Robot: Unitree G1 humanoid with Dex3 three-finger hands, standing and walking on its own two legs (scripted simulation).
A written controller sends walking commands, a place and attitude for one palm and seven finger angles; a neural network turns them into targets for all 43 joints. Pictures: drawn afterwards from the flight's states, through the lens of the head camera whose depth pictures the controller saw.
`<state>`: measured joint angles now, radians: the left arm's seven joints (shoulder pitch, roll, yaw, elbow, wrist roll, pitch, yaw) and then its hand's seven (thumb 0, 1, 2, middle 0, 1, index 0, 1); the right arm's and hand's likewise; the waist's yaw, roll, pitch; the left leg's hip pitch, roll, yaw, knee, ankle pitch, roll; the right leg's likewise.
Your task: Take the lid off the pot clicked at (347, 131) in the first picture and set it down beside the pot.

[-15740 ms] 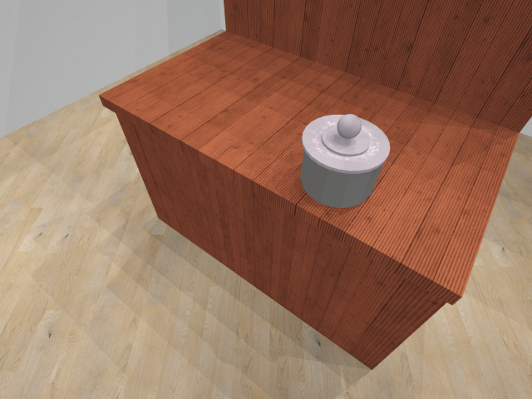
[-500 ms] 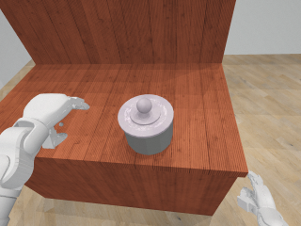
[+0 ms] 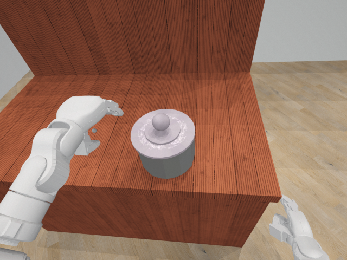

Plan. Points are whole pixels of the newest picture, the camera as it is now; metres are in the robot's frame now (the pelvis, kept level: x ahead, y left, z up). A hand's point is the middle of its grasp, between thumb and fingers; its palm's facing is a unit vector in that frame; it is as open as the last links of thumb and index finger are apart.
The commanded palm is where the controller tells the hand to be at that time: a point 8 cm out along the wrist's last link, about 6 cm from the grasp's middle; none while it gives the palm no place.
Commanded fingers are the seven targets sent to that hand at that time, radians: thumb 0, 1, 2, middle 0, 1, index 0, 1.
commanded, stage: move the open hand above the knob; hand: left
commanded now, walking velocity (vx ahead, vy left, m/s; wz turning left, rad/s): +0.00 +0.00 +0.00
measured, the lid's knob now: (160, 121) +0.45 +0.07 +0.07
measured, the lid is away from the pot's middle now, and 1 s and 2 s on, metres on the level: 0.00 0.00 0.00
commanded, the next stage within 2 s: none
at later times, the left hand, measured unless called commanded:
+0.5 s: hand (126, 117) +0.38 +0.13 +0.15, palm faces -0.11 -0.04 -0.99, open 10.3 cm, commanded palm +0.36 +0.13 +0.22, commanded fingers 0.00 -0.35 1.49 -0.82 -0.08 -0.82 -0.08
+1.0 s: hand (151, 103) +0.43 +0.08 +0.15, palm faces -0.14 -0.02 -0.99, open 10.2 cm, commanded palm +0.40 +0.09 +0.22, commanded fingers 0.00 -0.35 1.49 -0.82 -0.08 -0.82 -0.08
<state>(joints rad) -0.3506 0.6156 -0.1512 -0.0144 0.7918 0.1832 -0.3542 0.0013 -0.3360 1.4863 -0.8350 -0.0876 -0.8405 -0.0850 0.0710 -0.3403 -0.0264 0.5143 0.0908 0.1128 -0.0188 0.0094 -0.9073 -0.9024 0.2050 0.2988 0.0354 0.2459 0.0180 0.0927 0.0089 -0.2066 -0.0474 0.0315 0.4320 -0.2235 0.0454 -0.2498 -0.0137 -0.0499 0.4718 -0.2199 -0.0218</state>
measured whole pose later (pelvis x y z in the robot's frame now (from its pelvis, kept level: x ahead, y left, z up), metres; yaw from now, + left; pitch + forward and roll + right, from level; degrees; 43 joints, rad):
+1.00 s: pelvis +0.02 -0.01 +0.00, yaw +0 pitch +2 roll +1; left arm -0.70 0.39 -0.38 0.26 0.83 0.30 -0.30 0.00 -0.34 1.49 -0.83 -0.09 -0.84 -0.08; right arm 0.08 -0.26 0.06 0.61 0.09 0.19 0.05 0.01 -0.91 -0.90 0.20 0.30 0.19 0.30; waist 0.01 0.13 -0.03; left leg -0.23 -0.04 0.02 0.46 -0.27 0.03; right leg -0.29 -0.01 -0.06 0.53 -0.28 -0.04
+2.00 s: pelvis +0.02 +0.00 +0.00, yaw +0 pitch +2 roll +1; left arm -0.72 0.33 -0.41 0.28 0.85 0.33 -0.25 0.00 -0.34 1.49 -0.83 -0.09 -0.84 -0.08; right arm 0.08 -0.27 0.05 0.60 0.09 0.22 0.07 0.01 -0.91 -0.90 0.20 0.30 0.19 0.30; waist 0.00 0.11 -0.04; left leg -0.23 -0.05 0.04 0.46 -0.27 0.04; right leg -0.29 -0.02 -0.04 0.52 -0.28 -0.02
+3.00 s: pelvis +0.02 -0.01 +0.00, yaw +0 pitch +2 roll +1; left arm -0.63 0.29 -0.46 0.35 0.86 0.34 -0.20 0.00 -0.34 1.49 -0.83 -0.09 -0.84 -0.08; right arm 0.05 -0.26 0.05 0.61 0.10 0.22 0.06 0.01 -0.91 -0.90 0.20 0.30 0.19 0.30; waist 0.01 0.11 -0.03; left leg -0.24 -0.04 0.03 0.47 -0.27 0.03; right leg -0.30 -0.01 -0.05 0.53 -0.28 -0.03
